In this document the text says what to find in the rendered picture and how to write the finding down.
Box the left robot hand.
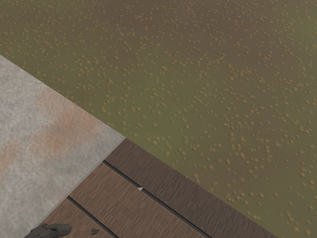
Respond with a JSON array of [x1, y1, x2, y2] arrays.
[[24, 223, 72, 238]]

